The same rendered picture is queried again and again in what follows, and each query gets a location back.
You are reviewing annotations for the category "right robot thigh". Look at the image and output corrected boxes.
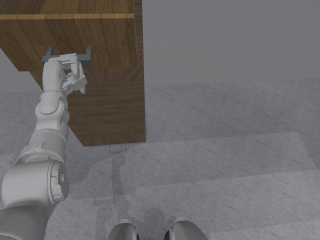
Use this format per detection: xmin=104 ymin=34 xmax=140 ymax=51
xmin=169 ymin=220 xmax=209 ymax=240

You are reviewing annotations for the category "robot left forearm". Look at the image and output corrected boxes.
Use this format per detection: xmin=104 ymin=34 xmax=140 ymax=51
xmin=1 ymin=91 xmax=70 ymax=206

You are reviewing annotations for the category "drawer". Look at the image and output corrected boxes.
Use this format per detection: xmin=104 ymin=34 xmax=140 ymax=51
xmin=0 ymin=0 xmax=137 ymax=72

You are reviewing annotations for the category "robot left hand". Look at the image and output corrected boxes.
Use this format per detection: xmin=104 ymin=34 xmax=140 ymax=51
xmin=42 ymin=53 xmax=88 ymax=99

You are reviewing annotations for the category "cabinet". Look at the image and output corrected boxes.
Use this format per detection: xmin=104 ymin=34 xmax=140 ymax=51
xmin=0 ymin=0 xmax=146 ymax=147

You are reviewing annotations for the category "left robot thigh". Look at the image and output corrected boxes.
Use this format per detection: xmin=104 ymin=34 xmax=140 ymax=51
xmin=106 ymin=223 xmax=137 ymax=240

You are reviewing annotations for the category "robot left upper arm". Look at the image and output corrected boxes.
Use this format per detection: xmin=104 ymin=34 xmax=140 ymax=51
xmin=0 ymin=159 xmax=70 ymax=240

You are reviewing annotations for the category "robot thigh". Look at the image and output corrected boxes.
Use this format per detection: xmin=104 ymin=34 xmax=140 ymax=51
xmin=169 ymin=220 xmax=209 ymax=240
xmin=106 ymin=223 xmax=137 ymax=240

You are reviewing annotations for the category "handle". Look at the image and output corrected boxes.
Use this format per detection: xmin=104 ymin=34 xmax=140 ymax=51
xmin=41 ymin=45 xmax=93 ymax=67

